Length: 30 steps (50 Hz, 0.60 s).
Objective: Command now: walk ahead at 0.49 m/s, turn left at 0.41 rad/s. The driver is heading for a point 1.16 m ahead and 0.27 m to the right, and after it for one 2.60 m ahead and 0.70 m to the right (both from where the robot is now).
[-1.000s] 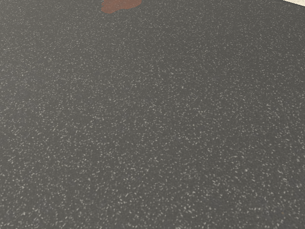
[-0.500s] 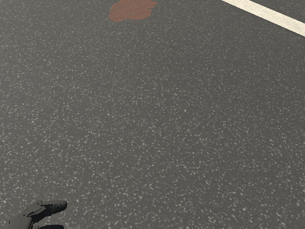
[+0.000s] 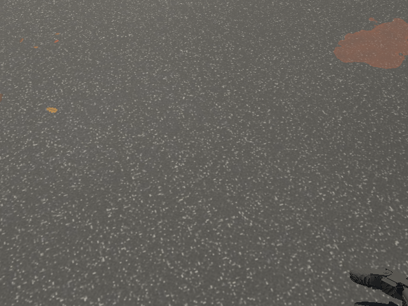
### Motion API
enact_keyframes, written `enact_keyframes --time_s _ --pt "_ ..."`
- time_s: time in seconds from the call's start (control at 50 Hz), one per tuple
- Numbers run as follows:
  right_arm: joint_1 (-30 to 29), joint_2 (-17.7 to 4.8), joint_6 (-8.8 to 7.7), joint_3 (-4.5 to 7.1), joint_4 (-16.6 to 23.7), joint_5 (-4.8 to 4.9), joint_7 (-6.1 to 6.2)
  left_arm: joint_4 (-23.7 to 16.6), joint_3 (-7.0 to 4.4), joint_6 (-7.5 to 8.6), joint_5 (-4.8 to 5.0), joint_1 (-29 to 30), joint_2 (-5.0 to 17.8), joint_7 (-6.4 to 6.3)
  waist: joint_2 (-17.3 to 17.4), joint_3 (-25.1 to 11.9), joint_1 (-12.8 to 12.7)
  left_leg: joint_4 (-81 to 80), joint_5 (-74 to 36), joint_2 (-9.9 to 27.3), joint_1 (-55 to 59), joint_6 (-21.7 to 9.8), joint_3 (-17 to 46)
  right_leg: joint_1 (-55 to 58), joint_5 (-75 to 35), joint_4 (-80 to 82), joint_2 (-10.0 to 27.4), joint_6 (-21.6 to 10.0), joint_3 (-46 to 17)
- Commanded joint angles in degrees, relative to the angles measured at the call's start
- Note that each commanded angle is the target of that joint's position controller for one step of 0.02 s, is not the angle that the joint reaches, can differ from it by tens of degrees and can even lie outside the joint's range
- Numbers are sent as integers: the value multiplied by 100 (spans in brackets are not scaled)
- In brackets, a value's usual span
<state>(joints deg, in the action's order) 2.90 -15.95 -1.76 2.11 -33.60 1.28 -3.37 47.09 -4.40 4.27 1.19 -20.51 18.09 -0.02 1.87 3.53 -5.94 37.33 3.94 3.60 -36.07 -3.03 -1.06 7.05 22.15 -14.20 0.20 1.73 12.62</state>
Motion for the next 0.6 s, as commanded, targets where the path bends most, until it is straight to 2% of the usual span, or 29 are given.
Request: enact_keyframes --time_s 0.02,0.04,0.06,0.08,0.1,0.12,0.14,0.16,0.18,0.22,0.26,0.3,0.36,0.4,0.46,0.5,0.52,0.56,0.58,0.6 --pt "409 -711 -51 302 403 -33 0 -253 -247 -40 76 89 1199 -40 -618 -477 791 -267 537 -592 1509 -427 -395 -352 -6095 -1169 1520 -839 -327" --pt "1331 -942 -24 456 162 -11 80 -225 -175 -61 73 78 1105 -53 -501 -933 1327 -613 198 -749 2960 -622 -355 -948 -6033 -2255 1374 -709 -192" --pt "2232 -1416 44 597 -16 -17 209 -346 -6 -28 -99 -27 746 -53 209 -1587 1614 -477 -55 248 4808 -899 991 -2423 -3565 -4108 1079 -505 -170" --pt "2029 -1794 -13 561 46 -64 221 -480 223 71 -119 -761 92 48 1313 -2542 890 -1231 1190 1850 6101 -1871 4211 -4280 1266 -6049 38 -250 -909" --pt "2116 -1218 -83 429 114 -95 185 -406 52 159 123 -33 829 91 377 -2610 1430 -1779 1585 1912 5767 -1716 4375 -4578 1126 -6531 122 -307 -1849" --pt "1859 -1075 -147 363 -4 -136 165 -653 8 182 284 530 914 107 328 -1586 1360 -1918 1140 1709 4962 -1446 3288 -4932 636 -6425 314 -348 -1768" --pt "1535 -948 -197 324 -85 -112 162 -667 51 187 212 649 766 65 26 -1059 1088 -1999 555 1455 4137 -1246 2544 -4792 121 -5982 595 -351 -1732" --pt "1256 -766 -242 280 -108 -143 159 -613 34 155 97 619 728 39 92 -763 876 -2137 112 1225 3530 -1129 2002 -4547 -216 -5654 748 -311 -1738" --pt "1085 -624 -300 241 -102 -191 158 -506 22 69 91 342 691 42 210 -704 670 -2354 -80 1084 3134 -1063 1616 -4156 -509 -5541 859 -270 -1824" --pt "985 -554 -435 251 -214 -194 157 -354 40 -94 90 72 481 25 169 -631 519 -2707 -370 1026 2780 -1093 1135 -3899 -781 -5386 854 -152 -1827" --pt "980 -597 -510 279 -368 -221 187 -393 48 -186 76 254 369 -1 98 -328 500 -2917 -662 968 2621 -1013 626 -4171 -1144 -5068 821 -49 -1922" --pt "1072 -605 -520 291 -500 -252 242 -477 50 -183 54 538 315 -4 87 -145 581 -2993 -862 866 2774 -905 211 -4527 -1731 -4534 749 17 -2017" --pt "1065 -680 -498 297 -591 -231 304 -575 89 -115 24 920 204 87 81 -29 712 -3070 -907 731 2945 -717 -325 -4481 -2681 -3432 646 -5 -1815" --pt "1220 -782 -465 323 -698 -201 337 -711 147 -96 4 1316 92 162 10 117 895 -3127 -930 828 3143 -670 -505 -4488 -2924 -2882 607 -60 -1566" --pt "1538 -899 -346 372 -895 -133 364 -980 188 -83 0 1807 50 279 -68 297 1088 -2926 -1251 1074 3838 -657 -653 -4839 -2663 -2378 555 -224 -1365" --pt "1610 -974 -233 402 -966 -82 390 -1161 184 -79 -2 1991 76 367 -29 295 1086 -2624 -1807 1214 4283 -613 -735 -4973 -2178 -2202 469 -368 -1174" --pt "1556 -1035 -180 417 -965 -71 411 -1227 164 -85 5 1967 116 403 43 208 999 -2374 -2501 1236 4396 -554 -816 -4811 -1905 -2134 358 -467 -1040" --pt "1432 -1214 -90 462 -920 -51 480 -1253 52 -137 7 1572 324 419 309 -244 681 -1507 -4476 1216 4512 -413 -961 -4030 -1304 -2202 -48 -710 -684" --pt "1369 -1263 -42 469 -893 -46 510 -1154 -66 -163 20 989 535 395 353 -607 336 -656 -5005 1138 4377 -324 -1027 -3260 -1147 -2174 -277 -870 -594" --pt "1262 -1219 -32 435 -858 -17 536 -955 -243 -181 29 77 834 318 211 -1074 -195 617 -4590 910 3726 -128 -1153 -1844 -1493 -1747 -454 -1110 -703"
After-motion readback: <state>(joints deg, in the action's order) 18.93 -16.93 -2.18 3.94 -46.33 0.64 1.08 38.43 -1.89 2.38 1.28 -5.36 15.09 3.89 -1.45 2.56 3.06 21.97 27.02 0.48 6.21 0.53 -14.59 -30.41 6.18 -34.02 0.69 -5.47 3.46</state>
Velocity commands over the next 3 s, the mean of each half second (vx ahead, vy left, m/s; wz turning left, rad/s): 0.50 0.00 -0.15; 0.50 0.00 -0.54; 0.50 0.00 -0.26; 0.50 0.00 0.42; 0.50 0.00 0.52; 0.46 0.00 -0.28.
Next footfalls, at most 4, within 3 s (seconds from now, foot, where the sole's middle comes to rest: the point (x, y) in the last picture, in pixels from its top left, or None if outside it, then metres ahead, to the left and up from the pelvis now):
0.04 left None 0.21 0.11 -0.76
0.60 right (270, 289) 0.50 -0.13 -0.76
1.08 left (246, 195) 0.84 -0.04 -0.76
1.56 right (340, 188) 0.91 -0.39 -0.76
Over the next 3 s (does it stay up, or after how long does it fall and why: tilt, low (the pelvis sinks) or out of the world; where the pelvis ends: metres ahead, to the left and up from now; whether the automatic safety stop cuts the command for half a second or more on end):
stays up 1.58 -0.39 0.01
